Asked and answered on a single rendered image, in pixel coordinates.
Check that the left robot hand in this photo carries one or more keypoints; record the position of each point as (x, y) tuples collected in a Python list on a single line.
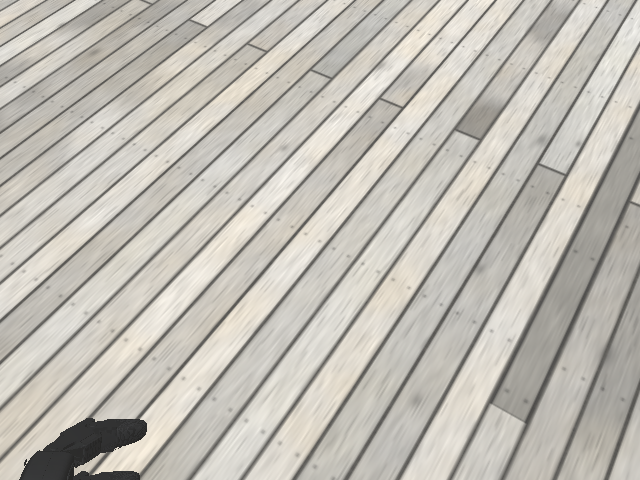
[(81, 443)]

